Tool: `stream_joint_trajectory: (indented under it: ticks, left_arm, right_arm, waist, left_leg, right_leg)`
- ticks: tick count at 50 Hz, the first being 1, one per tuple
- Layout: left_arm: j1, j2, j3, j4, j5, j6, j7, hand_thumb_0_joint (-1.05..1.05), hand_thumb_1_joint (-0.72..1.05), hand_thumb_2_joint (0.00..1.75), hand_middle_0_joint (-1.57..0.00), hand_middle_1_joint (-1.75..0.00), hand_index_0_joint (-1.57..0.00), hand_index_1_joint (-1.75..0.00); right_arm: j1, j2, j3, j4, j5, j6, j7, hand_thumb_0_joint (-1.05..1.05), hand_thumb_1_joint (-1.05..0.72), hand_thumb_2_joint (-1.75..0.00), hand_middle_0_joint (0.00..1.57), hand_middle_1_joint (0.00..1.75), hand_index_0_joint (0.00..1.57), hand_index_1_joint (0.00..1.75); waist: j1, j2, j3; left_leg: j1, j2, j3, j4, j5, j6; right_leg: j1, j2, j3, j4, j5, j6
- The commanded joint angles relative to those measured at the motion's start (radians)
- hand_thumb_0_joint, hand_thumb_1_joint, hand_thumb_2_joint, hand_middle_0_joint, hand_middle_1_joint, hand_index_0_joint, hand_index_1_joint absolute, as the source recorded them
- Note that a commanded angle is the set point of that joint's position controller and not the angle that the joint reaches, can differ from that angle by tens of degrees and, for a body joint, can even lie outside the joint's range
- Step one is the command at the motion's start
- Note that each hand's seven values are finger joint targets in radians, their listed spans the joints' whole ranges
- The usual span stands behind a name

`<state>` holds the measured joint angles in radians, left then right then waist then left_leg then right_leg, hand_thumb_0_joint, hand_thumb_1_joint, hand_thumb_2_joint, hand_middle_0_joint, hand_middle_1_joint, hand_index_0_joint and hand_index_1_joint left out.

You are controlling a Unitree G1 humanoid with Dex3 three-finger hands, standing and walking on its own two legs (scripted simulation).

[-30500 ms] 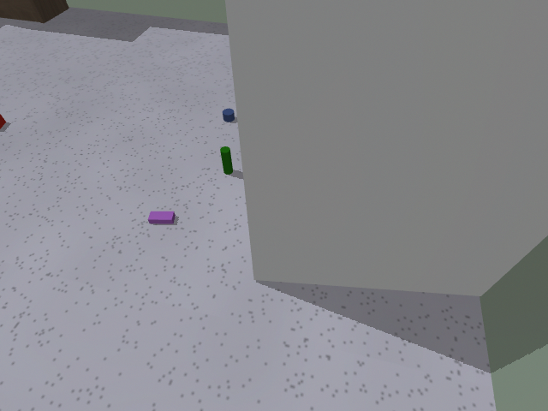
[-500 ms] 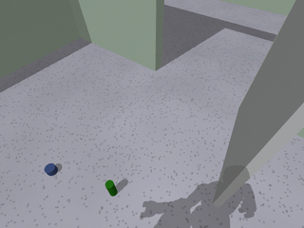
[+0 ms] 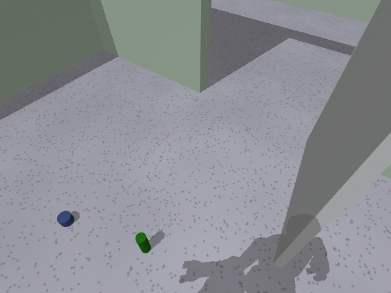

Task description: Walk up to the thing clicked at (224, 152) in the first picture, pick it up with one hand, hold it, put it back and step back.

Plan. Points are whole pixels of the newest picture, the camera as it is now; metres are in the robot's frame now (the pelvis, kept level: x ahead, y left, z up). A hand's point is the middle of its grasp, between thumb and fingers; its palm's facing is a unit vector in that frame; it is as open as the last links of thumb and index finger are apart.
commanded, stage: stand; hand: left
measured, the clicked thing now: (143, 243) +0.45 +0.27 -0.71
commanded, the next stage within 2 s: go down in 0.02 s
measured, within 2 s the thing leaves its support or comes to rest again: neither
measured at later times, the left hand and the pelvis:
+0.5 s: hand out of the picture +0.16 +0.27 -0.17, palm faces +0.06 -0.94 -0.34, open 14.0 cm; pelvis -0.02 +0.00 -0.03, yaw -1 degrees
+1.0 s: hand out of the picture +0.14 +0.29 -0.19, palm faces +0.10 -0.93 -0.35, open 17.3 cm; pelvis -0.01 +0.02 -0.08, yaw -1 degrees
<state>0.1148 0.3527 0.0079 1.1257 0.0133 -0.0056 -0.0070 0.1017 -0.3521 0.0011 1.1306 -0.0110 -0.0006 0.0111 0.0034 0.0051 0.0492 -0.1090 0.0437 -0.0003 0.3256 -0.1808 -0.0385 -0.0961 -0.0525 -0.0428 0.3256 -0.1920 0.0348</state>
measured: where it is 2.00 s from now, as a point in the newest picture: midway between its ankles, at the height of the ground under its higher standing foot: outside the picture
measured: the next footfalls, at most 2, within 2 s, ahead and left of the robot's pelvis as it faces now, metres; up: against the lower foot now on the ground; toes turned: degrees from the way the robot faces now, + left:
none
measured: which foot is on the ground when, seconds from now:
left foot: down 0.00-1.00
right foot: down 0.00-1.00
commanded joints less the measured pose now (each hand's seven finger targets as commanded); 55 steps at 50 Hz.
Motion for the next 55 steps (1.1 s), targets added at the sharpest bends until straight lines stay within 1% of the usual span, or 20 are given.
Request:
stream_joint_trajectory:
  ticks: [1,5,6,7,8,9,10,12,14,16,17,19,23,29,33,42,46,50,54,55]
  left_arm:
    - [-0.028,0.213,0.037,-0.054,-0.003,-0.02,0.012,0.0,0.9,0.9,-0.2,-0.3,-0.2,-0.3]
    - [-0.026,0.218,0.039,-0.054,-0.001,-0.018,0.012,0.0,0.9,0.9,-0.2,-0.3,-0.2,-0.3]
    - [-0.026,0.222,0.04,-0.054,-0.003,-0.018,0.012,0.0,0.82,0.82,-0.12,-0.22,-0.12,-0.22]
    - [-0.377,0.038,0.035,-0.404,-0.056,-0.114,0.026,0.0,0.74,0.74,-0.04,-0.14,-0.04,-0.14]
    - [-0.487,0.104,0.065,-0.351,-0.052,-0.106,0.034,0.0,0.66,0.66,0.0,-0.06,-0.03,-0.06]
    - [-0.298,0.182,0.123,-0.162,-0.035,-0.062,0.041,0.0,0.58,0.58,-0.01,-0.03,-0.03,-0.01]
    - [-0.23,0.184,0.142,-0.107,-0.031,-0.048,0.029,0.0,0.5,0.5,-0.01,-0.06,-0.03,-0.04]
    - [-0.302,0.286,0.201,-0.19,-0.001,-0.058,0.018,0.0,0.34,0.34,-0.02,-0.06,-0.04,-0.03]
    - [-0.171,0.234,0.201,-0.077,0.034,-0.028,-0.006,0.0,0.2,0.18,-0.03,-0.04,-0.05,-0.01]
    - [-0.106,0.268,0.275,-0.128,0.063,-0.011,-0.016,0.0,0.09,0.13,-0.03,-0.04,-0.06,-0.02]
    - [-0.084,0.266,0.283,-0.16,0.062,0.003,-0.015,0.0,0.05,0.11,-0.04,-0.04,-0.06,-0.02]
    - [-0.096,0.201,0.25,-0.17,0.058,0.042,-0.016,0.0,-0.04,0.09,-0.05,-0.05,-0.07,-0.02]
    - [-0.115,0.223,0.275,-0.29,0.049,0.082,-0.023,0.0,-0.27,0.04,-0.06,-0.03,-0.08,-0.02]
    - [-0.097,0.189,0.269,-0.508,0.033,0.11,-0.038,0.0,-0.48,0.01,-0.07,-0.06,-0.09,-0.04]
    - [-0.017,0.191,0.293,-0.611,0.031,0.139,-0.028,0.0,-0.58,0.0,-0.09,-0.05,-0.1,-0.04]
    - [0.116,0.195,0.312,-0.788,0.026,0.249,-0.021,0.0,-0.52,0.01,-0.08,-0.05,-0.09,-0.04]
    - [0.14,0.187,0.313,-0.843,0.017,0.287,-0.028,0.0,-0.52,0.02,-0.08,-0.05,-0.09,-0.05]
    - [0.17,0.171,0.316,-0.894,0.003,0.29,-0.036,0.0,-0.54,0.01,-0.09,-0.06,-0.1,-0.05]
    - [0.217,0.19,0.352,-0.874,-0.004,0.277,-0.044,0.0,-0.52,0.01,-0.09,-0.05,-0.1,-0.05]
    - [0.18,0.202,0.36,-0.943,-0.007,0.266,-0.045,0.0,-0.51,0.03,-0.08,-0.07,-0.09,-0.06]
  right_arm:
    - [-0.039,-0.222,-0.037,-0.058,0.001,-0.026,-0.018,0.0,-0.9,-0.9,0.2,0.3,0.2,0.3]
    - [-0.038,-0.216,-0.037,-0.058,0.0,-0.025,-0.017,0.0,-0.9,-0.9,0.2,0.3,0.2,0.3]
    - [-0.034,-0.217,-0.039,-0.057,0.002,-0.025,-0.017,0.0,-0.94,-0.9,0.21,0.3,0.2,0.3]
    - [-0.015,-0.044,-0.002,-0.345,0.068,-0.074,-0.038,0.0,-1.01,-0.93,0.2,0.3,0.2,0.3]
    - [0.046,-0.077,-0.007,-0.288,0.067,-0.072,-0.048,0.0,-1.01,-0.93,0.2,0.3,0.2,0.3]
    - [0.074,-0.104,-0.019,-0.272,0.066,-0.06,-0.054,0.0,-1.0,-0.93,0.2,0.3,0.2,0.3]
    - [0.081,-0.107,-0.029,-0.303,0.066,-0.05,-0.052,0.0,-1.0,-0.93,0.2,0.3,0.2,0.3]
    - [0.114,-0.108,-0.062,-0.338,0.056,-0.06,-0.067,0.0,-0.99,-0.92,0.2,0.3,0.2,0.3]
    - [0.14,-0.095,-0.073,-0.369,0.043,-0.066,-0.061,0.0,-0.99,-0.92,0.2,0.3,0.2,0.3]
    - [0.146,-0.089,-0.094,-0.407,0.029,-0.069,-0.051,0.0,-0.98,-0.92,0.2,0.3,0.2,0.3]
    - [0.142,-0.085,-0.095,-0.433,0.03,-0.07,-0.052,0.0,-0.97,-0.91,0.2,0.3,0.2,0.3]
    - [0.128,-0.07,-0.085,-0.463,0.032,-0.072,-0.048,0.0,-0.96,-0.91,0.2,0.3,0.2,0.3]
    - [0.092,-0.067,-0.089,-0.531,0.037,-0.086,-0.041,0.0,-0.94,-0.91,0.2,0.3,0.2,0.3]
    - [0.119,-0.059,-0.095,-0.586,0.039,-0.125,-0.052,0.0,-0.9,-0.89,0.2,0.3,0.2,0.3]
    - [0.136,-0.055,-0.094,-0.607,0.033,-0.151,-0.07,0.0,-0.89,-0.89,0.2,0.3,0.2,0.3]
    - [0.115,-0.042,-0.076,-0.651,0.028,-0.182,-0.106,0.0,-0.89,-0.89,0.2,0.3,0.2,0.3]
    - [0.122,-0.033,-0.07,-0.666,0.024,-0.192,-0.118,0.0,-0.89,-0.89,0.2,0.3,0.2,0.3]
    - [0.116,-0.026,-0.068,-0.684,0.018,-0.207,-0.124,0.0,-0.89,-0.89,0.2,0.3,0.2,0.3]
    - [0.133,-0.024,-0.071,-0.68,0.014,-0.215,-0.127,0.0,-0.9,-0.89,0.2,0.3,0.2,0.3]
    - [0.12,-0.022,-0.071,-0.7,0.014,-0.219,-0.126,0.0,-0.91,-0.9,0.2,0.3,0.2,0.3]
  waist:
    - [0.0,0.01,-0.071]
    - [0.001,0.001,-0.069]
    - [-0.001,-0.006,-0.072]
    - [-0.12,0.017,0.018]
    - [-0.094,-0.012,-0.037]
    - [-0.069,-0.045,-0.016]
    - [-0.043,-0.065,-0.017]
    - [-0.022,-0.026,-0.17]
    - [-0.023,-0.044,-0.206]
    - [0.03,0.016,-0.316]
    - [0.039,0.056,-0.346]
    - [0.015,0.049,-0.278]
    - [0.004,0.041,-0.238]
    - [-0.029,0.039,-0.312]
    - [-0.033,0.051,-0.35]
    - [-0.023,0.088,-0.334]
    - [-0.036,0.099,-0.333]
    - [-0.039,0.089,-0.364]
    - [-0.035,0.085,-0.387]
    - [-0.03,0.096,-0.398]
  left_leg:
    - [0.0,0.091,-0.058,-0.044,0.155,0.049]
    - [-0.001,0.093,-0.062,-0.051,0.141,0.05]
    - [0.005,0.094,-0.066,-0.054,0.147,0.048]
    - [-0.107,-0.046,0.062,0.024,-0.011,0.041]
    - [-0.102,-0.049,0.056,0.04,-0.031,0.044]
    - [-0.146,-0.058,0.059,0.061,-0.053,0.05]
    - [-0.182,-0.05,0.057,0.096,-0.034,0.048]
    - [-0.171,-0.052,0.053,0.138,0.025,0.045]
    - [-0.233,-0.054,0.041,0.194,0.049,0.042]
    - [-0.239,-0.062,0.041,0.237,0.102,0.035]
    - [-0.222,-0.063,0.043,0.238,0.119,0.028]
    - [-0.279,-0.059,0.037,0.253,0.085,0.028]
    - [-0.386,-0.048,0.029,0.323,-0.031,0.029]
    - [-0.421,-0.033,0.016,0.417,-0.052,0.033]
    - [-0.439,-0.024,0.006,0.472,-0.028,0.032]
    - [-0.503,-0.017,-0.011,0.528,-0.034,0.028]
    - [-0.532,-0.016,-0.013,0.563,-0.031,0.032]
    - [-0.559,-0.013,-0.02,0.604,0.006,0.033]
    - [-0.588,-0.014,-0.022,0.64,0.008,0.035]
    - [-0.598,-0.016,-0.019,0.65,0.007,0.037]
  right_leg:
    - [0.005,-0.093,0.074,-0.055,0.133,-0.047]
    - [0.001,-0.092,0.07,-0.051,0.117,-0.049]
    - [-0.001,-0.091,0.07,-0.049,0.108,-0.049]
    - [-0.235,0.04,0.01,0.008,0.05,-0.037]
    - [-0.184,0.04,-0.001,0.021,0.024,-0.035]
    - [-0.183,0.044,-0.01,0.021,-0.017,-0.038]
    - [-0.199,0.051,-0.018,0.053,-0.021,-0.04]
    - [-0.177,0.043,-0.003,0.103,0.042,-0.038]
    - [-0.198,0.044,-0.002,0.168,0.079,-0.038]
    - [-0.168,0.041,0.005,0.217,0.11,-0.046]
    - [-0.161,0.044,0.004,0.227,0.113,-0.05]
    - [-0.221,0.047,0.002,0.238,0.077,-0.05]
    - [-0.353,0.057,-0.004,0.297,-0.049,-0.051]
    - [-0.444,0.056,-0.008,0.405,-0.065,-0.044]
    - [-0.48,0.056,-0.011,0.466,-0.044,-0.042]
    - [-0.539,0.056,-0.02,0.531,-0.063,-0.044]
    - [-0.576,0.055,-0.02,0.554,-0.06,-0.042]
    - [-0.59,0.056,-0.023,0.593,-0.036,-0.043]
    - [-0.612,0.055,-0.021,0.626,-0.032,-0.044]
    - [-0.622,0.054,-0.018,0.63,-0.026,-0.045]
